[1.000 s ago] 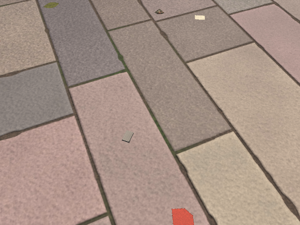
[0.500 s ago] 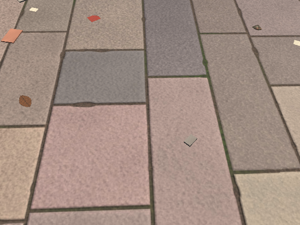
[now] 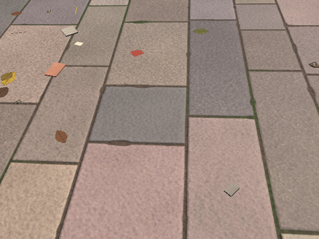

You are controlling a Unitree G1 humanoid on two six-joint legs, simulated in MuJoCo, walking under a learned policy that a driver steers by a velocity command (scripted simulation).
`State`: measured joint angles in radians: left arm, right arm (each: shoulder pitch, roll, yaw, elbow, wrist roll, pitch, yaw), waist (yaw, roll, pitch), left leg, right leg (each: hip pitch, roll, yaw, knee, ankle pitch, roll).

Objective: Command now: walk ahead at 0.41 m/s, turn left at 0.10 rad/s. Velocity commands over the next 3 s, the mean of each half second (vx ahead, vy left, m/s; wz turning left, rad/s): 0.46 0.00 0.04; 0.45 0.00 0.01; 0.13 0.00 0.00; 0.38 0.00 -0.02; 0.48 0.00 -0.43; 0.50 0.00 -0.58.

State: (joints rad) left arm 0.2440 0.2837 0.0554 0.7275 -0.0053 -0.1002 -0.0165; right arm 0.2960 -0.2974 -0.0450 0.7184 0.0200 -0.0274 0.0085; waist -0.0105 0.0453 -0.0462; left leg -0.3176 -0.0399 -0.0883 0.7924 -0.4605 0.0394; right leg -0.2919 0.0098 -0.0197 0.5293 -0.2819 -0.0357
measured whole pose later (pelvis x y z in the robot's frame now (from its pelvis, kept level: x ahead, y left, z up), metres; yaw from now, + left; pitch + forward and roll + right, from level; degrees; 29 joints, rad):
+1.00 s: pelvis +0.52 +0.01 -0.01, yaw +0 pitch +2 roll +1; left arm 0.06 0.27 0.03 0.68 0.01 -0.09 -0.04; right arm 0.35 -0.30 -0.04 0.86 0.01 -0.05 0.00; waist -0.05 0.00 0.06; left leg -0.21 -0.04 -0.07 0.99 -0.57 -0.01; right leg -0.49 0.00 -0.04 0.55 -0.11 -0.05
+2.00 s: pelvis +0.82 +0.05 -0.01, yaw -2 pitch +2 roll -1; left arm 0.47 0.25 0.04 1.02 -0.02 -0.06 0.01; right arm -0.02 -0.24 -0.04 0.73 0.02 -0.08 0.04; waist 0.10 0.01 0.04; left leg -0.55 0.03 0.02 0.56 -0.05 0.03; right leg 0.15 -0.03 0.01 0.24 -0.41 0.03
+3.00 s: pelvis +1.30 -0.10 +0.01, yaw -34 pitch +2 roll +0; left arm 0.34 0.27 0.08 0.78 -0.02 -0.06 0.01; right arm -0.01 -0.28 -0.06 0.76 0.00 -0.10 0.02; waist 0.07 0.05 0.03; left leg -0.62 0.05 -0.09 0.54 0.09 -0.05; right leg -0.08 0.10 0.14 0.34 -0.28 -0.08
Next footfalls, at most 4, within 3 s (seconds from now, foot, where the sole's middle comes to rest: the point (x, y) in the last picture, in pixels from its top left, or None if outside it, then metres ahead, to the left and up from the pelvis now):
0.40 left None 0.36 0.14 -0.77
0.92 right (194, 207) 0.68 -0.09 -0.77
1.30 left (139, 206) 0.69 0.15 -0.77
2.02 left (137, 147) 1.02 0.17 -0.77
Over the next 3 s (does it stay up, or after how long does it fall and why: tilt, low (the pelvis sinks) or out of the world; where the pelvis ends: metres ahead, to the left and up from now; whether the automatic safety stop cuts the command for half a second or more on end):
stays up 1.30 -0.10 0.01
